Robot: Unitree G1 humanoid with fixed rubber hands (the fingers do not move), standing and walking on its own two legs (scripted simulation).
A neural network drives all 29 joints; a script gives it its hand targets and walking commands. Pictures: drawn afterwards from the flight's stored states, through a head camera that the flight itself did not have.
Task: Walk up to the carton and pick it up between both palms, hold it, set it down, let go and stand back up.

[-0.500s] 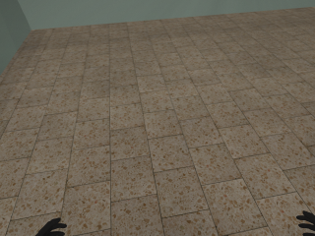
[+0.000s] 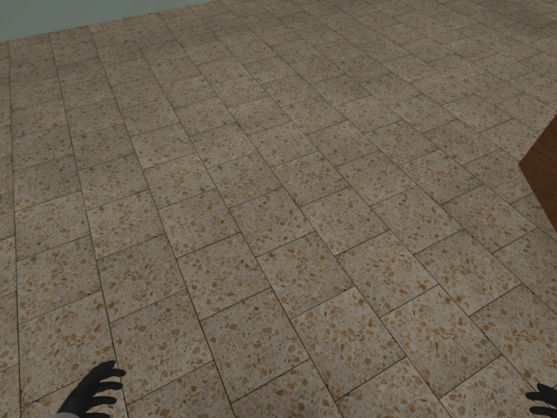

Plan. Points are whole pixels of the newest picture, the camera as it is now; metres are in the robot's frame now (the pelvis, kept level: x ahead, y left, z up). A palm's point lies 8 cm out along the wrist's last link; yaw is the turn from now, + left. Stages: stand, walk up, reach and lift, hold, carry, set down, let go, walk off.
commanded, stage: walk up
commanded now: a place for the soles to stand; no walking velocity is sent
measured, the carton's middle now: out of the picture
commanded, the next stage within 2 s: none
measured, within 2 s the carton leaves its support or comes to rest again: neither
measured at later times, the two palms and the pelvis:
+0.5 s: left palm (154, 316) +0.27 +0.25 -0.07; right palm out of the picture +0.17 -0.42 -0.07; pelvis +0.12 -0.05 -0.01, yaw -12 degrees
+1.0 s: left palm (249, 202) +0.51 +0.12 -0.06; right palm out of the picture +0.15 -0.45 -0.03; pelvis +0.23 -0.10 +0.01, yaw -30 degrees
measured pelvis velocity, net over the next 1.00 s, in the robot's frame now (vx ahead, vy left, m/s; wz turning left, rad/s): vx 0.23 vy -0.10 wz -0.52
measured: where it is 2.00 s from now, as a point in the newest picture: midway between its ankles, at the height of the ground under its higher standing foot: (393, 355)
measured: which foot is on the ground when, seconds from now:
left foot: down 0.00-0.50, up 0.52-0.76, down 0.78-1.00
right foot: up 0.00-0.46, down 0.48-0.78, up 0.80-1.00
